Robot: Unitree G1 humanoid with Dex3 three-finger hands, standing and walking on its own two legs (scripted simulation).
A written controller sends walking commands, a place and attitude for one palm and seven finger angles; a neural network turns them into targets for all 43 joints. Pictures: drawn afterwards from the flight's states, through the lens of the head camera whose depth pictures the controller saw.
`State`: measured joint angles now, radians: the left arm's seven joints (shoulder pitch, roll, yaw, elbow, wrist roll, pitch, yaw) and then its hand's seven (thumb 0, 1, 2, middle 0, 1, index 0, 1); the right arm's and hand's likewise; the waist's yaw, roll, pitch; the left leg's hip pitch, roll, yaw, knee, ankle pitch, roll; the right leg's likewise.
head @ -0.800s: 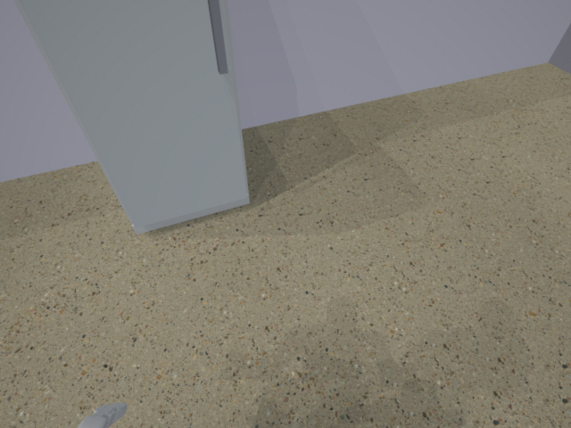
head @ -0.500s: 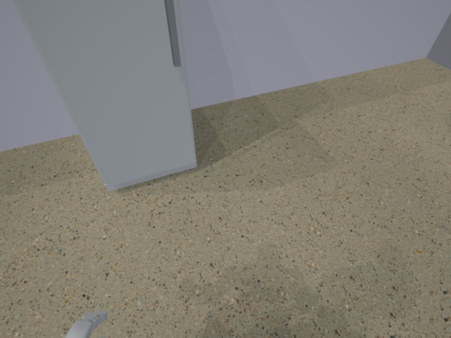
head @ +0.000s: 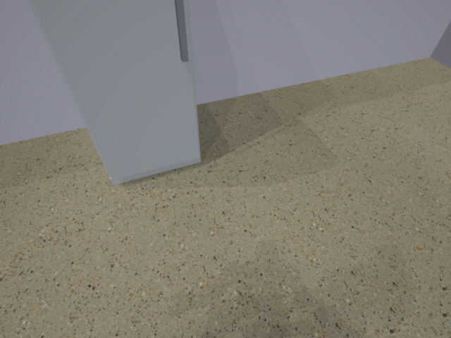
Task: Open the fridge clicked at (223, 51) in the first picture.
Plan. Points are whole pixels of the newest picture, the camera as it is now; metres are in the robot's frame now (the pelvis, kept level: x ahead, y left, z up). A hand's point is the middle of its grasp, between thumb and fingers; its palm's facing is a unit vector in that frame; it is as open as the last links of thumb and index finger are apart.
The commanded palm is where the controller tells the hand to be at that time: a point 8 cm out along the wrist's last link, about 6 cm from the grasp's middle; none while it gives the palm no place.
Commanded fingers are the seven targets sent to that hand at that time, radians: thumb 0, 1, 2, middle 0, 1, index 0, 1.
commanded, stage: stand and wait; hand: right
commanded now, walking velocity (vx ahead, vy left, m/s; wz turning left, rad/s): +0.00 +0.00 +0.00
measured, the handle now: (178, 6) +1.15 +0.24 +0.14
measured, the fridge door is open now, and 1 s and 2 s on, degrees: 0 0 0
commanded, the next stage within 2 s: look at it before walking up in 0.02 s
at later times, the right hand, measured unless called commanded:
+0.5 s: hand out of the picture +0.07 -0.24 -0.16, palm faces -0.03 +0.94 -0.33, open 7.4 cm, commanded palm none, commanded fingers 0.00 -0.90 -0.90 0.20 0.30 0.20 0.30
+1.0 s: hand out of the picture +0.05 -0.21 -0.18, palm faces -0.02 +0.97 -0.22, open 7.4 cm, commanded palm none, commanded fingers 0.00 -0.90 -0.90 0.20 0.30 0.20 0.30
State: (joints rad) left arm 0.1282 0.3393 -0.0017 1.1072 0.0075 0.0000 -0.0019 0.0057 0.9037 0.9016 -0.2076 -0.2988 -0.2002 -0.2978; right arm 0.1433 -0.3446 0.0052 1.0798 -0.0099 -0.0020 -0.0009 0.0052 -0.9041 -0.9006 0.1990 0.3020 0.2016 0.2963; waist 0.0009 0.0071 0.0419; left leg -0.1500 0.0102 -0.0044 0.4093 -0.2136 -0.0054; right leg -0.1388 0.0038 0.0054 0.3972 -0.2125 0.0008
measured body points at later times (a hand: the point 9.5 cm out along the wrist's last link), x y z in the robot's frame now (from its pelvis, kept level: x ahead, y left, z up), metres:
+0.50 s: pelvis +0.00 +0.00 +0.00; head +0.00 +0.00 +0.45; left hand +0.08 +0.30 -0.13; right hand +0.08 -0.29 -0.13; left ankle +0.01 +0.12 -0.74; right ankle +0.00 -0.12 -0.74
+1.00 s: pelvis +0.04 +0.00 -0.01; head +0.04 -0.01 +0.44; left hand +0.07 +0.26 -0.16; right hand +0.06 -0.26 -0.17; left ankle +0.01 +0.12 -0.74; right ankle +0.01 -0.12 -0.74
